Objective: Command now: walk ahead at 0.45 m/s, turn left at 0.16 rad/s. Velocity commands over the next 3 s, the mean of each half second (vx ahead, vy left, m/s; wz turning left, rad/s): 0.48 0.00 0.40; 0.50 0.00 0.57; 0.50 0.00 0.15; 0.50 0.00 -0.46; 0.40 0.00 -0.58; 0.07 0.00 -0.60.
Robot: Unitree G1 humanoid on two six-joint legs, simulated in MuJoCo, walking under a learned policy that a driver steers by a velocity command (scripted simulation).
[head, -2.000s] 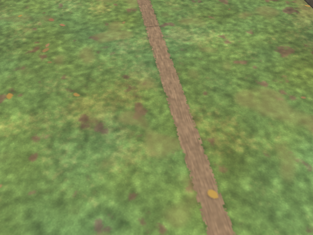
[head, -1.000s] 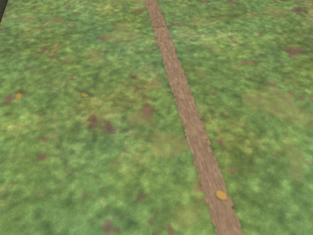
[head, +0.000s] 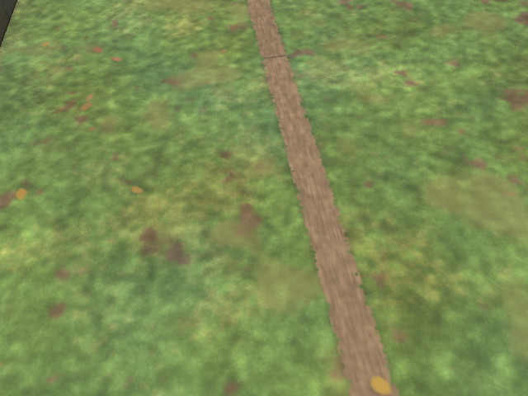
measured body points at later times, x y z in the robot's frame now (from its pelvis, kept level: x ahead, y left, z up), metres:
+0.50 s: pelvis +0.28 +0.05 +0.00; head +0.30 +0.06 +0.45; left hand +0.38 +0.31 -0.12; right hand +0.32 -0.21 -0.14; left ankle +0.25 +0.07 -0.74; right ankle +0.41 -0.11 -0.67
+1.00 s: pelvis +0.57 +0.08 +0.00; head +0.60 +0.08 +0.45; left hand +0.50 +0.35 -0.12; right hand +0.79 -0.11 -0.13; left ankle +0.49 +0.18 -0.66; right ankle +0.62 +0.00 -0.74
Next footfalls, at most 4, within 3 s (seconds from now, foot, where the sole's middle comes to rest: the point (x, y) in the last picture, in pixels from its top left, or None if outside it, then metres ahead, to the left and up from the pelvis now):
0.24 left None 0.29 0.07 -0.78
0.78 right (283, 339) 0.66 0.02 -0.78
1.28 left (167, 315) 0.73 0.34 -0.78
1.84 right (179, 221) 1.07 0.35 -0.78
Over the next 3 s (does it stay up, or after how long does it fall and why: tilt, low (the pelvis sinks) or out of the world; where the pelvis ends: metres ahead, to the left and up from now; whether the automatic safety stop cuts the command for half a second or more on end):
stays up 1.25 0.45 0.00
